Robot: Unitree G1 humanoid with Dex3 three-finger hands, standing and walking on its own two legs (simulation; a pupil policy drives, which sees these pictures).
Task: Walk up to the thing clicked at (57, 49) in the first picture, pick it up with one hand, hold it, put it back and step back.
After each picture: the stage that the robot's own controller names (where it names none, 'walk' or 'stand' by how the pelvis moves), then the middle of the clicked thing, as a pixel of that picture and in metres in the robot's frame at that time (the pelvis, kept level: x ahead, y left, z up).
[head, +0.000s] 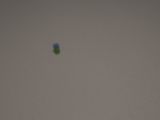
stand; (56, 48) +1.31 +0.33 -0.72
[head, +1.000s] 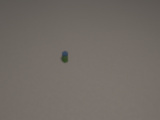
walk; (65, 57) +1.18 +0.14 -0.70
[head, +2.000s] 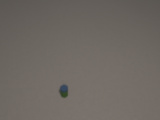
walk; (64, 91) +0.70 +0.14 -0.70
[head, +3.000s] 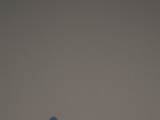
stand; out of the picture +0.46 +0.24 -0.70
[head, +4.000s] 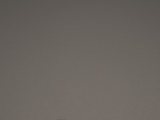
stand; out of the picture +0.38 +0.21 -0.71
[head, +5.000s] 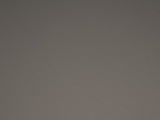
stand; out of the picture +0.35 +0.22 -0.72
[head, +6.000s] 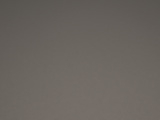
stand; out of the picture +0.38 +0.22 -0.73
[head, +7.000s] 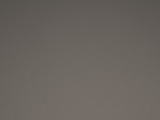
stand; out of the picture +0.37 +0.22 -0.73
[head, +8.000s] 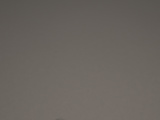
stand; out of the picture +0.37 +0.21 -0.73
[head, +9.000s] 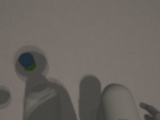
go down; (28, 62) +0.45 +0.24 -0.37
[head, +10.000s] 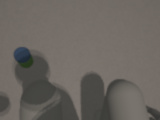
approach; (24, 58) +0.45 +0.25 -0.29
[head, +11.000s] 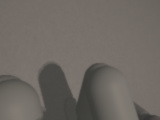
close in; out of the picture +0.43 +0.30 -0.22
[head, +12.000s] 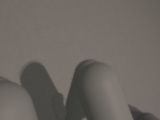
close; out of the picture +0.43 +0.30 -0.22
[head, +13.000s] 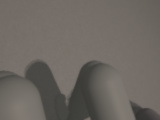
lift; out of the picture +0.39 +0.28 -0.23
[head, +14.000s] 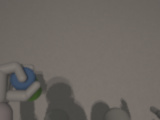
lift; (27, 85) +0.33 +0.19 -0.02
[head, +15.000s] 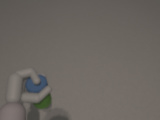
hold; (39, 92) +0.32 +0.17 +0.00
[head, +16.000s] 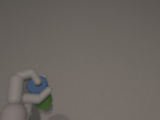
hold; (40, 93) +0.32 +0.17 +0.00
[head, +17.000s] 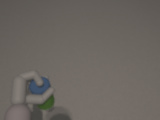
crouch; (42, 93) +0.33 +0.16 -0.02
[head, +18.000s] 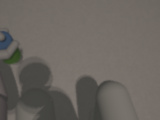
crouch; (6, 48) +0.46 +0.23 -0.10
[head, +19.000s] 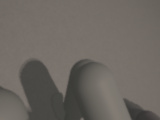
lower; out of the picture +0.43 +0.31 -0.23
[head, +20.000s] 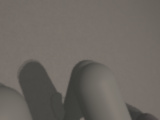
lower; out of the picture +0.43 +0.31 -0.23
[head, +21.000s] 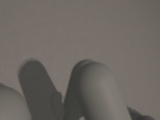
lower; out of the picture +0.43 +0.30 -0.23
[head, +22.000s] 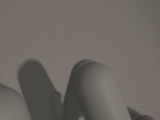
lower; out of the picture +0.44 +0.30 -0.23
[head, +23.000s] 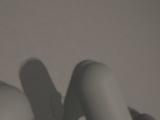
draw back; out of the picture +0.43 +0.29 -0.24
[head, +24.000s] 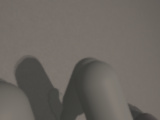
rise; out of the picture +0.43 +0.29 -0.23
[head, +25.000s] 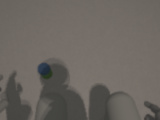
walk; (45, 71) +0.46 +0.21 -0.42
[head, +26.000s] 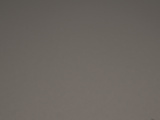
stand; out of the picture +0.40 +0.18 -0.66
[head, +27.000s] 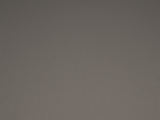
stand; out of the picture +0.41 +0.20 -0.67
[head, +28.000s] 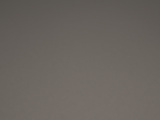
stand; out of the picture +0.41 +0.18 -0.71
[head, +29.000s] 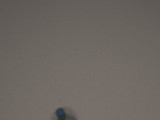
walk; (61, 114) +0.45 +0.20 -0.70
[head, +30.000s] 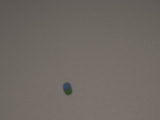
walk; (67, 88) +0.66 +0.21 -0.70
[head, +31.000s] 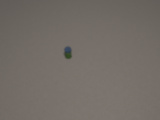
walk; (68, 52) +0.99 +0.17 -0.69
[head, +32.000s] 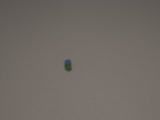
stand; (68, 65) +1.03 +0.19 -0.71
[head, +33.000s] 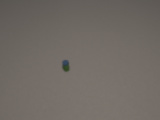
stand; (66, 65) +1.05 +0.20 -0.72
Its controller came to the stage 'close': yes
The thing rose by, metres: 0.70
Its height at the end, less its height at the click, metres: +0.00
